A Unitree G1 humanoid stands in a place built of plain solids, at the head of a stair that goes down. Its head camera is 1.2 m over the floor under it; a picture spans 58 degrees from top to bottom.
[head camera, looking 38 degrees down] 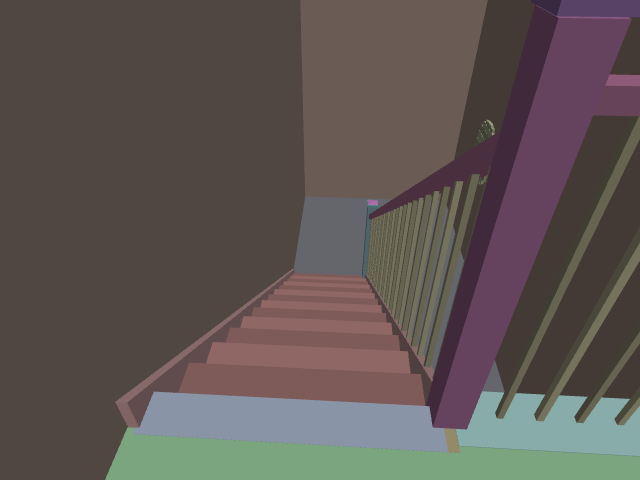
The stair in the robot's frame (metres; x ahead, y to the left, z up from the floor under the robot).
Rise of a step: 0.19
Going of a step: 0.25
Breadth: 0.88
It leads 3 degrees to the right of straight ahead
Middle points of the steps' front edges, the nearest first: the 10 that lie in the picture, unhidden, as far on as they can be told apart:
0.75 0.09 0.00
0.99 0.06 -0.19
1.24 0.05 -0.38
1.49 0.03 -0.57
1.73 0.02 -0.75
1.98 0.00 -0.94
2.23 -0.01 -1.13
2.48 -0.02 -1.31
2.73 -0.04 -1.50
2.97 -0.05 -1.69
